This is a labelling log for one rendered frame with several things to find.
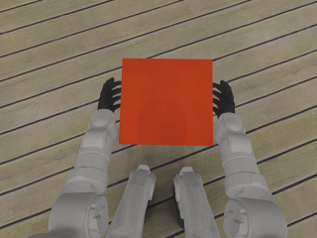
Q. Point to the right robot upper arm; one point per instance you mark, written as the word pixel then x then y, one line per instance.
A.
pixel 246 217

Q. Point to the robot left forearm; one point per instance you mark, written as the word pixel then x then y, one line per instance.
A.
pixel 90 170

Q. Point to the robot right foot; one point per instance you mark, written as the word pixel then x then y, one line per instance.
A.
pixel 179 219

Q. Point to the robot right hand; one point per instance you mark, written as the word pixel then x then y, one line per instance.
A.
pixel 226 102

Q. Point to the left robot upper arm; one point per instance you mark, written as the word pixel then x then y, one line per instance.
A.
pixel 78 215

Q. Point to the carton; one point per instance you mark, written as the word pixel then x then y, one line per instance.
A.
pixel 166 102

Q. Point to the robot right forearm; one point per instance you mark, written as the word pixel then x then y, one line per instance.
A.
pixel 242 175

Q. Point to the robot left hand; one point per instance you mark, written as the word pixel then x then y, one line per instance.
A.
pixel 106 99

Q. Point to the robot right shin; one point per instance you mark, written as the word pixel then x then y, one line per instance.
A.
pixel 183 170

